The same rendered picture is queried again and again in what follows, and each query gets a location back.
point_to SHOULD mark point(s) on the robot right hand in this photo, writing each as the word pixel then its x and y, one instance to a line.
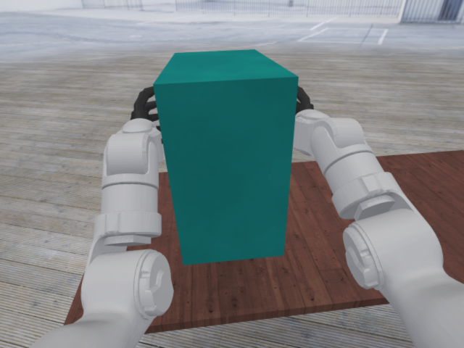
pixel 304 99

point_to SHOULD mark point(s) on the carton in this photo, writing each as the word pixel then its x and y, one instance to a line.
pixel 227 123

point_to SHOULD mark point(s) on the robot right upper arm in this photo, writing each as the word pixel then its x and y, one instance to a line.
pixel 396 253

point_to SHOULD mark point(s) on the robot left hand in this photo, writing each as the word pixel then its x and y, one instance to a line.
pixel 142 107

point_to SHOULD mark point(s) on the robot left forearm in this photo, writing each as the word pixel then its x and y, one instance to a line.
pixel 130 180

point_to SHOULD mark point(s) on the robot left upper arm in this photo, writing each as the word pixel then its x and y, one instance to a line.
pixel 123 292

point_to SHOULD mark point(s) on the robot right forearm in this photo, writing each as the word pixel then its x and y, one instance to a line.
pixel 360 187

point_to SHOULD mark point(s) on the table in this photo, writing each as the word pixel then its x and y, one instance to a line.
pixel 312 276

